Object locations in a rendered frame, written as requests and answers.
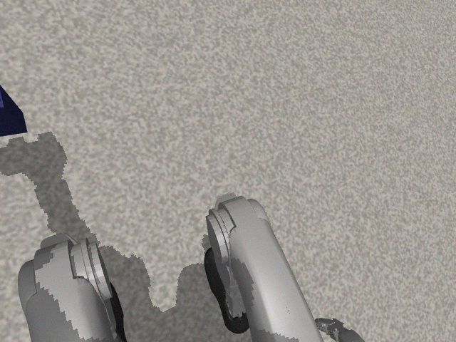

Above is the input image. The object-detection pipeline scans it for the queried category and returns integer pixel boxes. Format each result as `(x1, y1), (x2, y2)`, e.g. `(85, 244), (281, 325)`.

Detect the right robot hand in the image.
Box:
(315, 318), (365, 342)

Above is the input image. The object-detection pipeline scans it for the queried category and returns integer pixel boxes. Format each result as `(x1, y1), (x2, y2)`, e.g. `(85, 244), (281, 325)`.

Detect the right robot foot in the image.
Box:
(204, 247), (249, 334)

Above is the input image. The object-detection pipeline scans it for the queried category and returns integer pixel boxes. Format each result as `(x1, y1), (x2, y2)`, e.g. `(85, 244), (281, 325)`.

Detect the carton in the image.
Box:
(0, 85), (27, 137)

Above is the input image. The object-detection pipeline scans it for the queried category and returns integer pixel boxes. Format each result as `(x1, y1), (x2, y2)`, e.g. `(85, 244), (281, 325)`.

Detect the left robot foot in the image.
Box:
(110, 283), (127, 342)

